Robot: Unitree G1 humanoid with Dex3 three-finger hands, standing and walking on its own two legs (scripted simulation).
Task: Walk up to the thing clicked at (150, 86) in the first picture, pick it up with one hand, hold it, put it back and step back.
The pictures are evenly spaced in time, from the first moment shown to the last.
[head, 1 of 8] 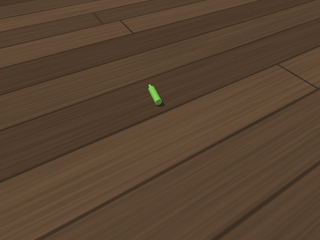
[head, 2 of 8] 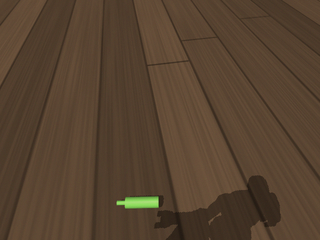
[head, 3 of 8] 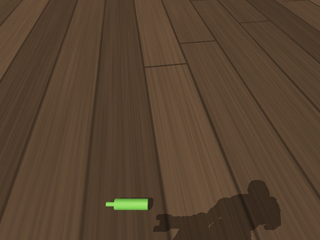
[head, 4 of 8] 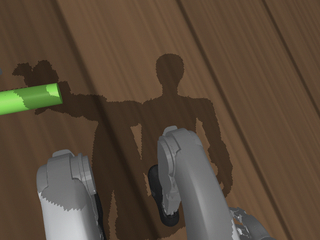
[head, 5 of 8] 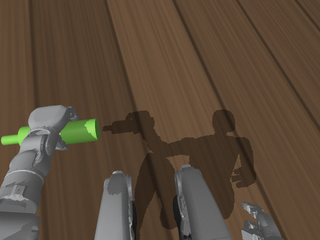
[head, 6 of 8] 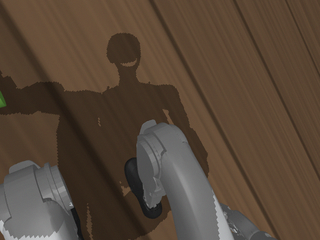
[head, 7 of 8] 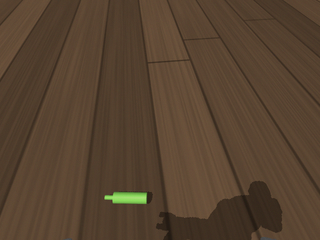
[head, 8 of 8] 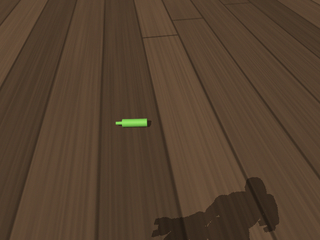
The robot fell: no
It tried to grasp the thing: yes
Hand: left
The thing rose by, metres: 0.68
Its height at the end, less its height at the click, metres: +0.00
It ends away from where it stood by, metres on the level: 0.01
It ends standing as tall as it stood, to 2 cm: yes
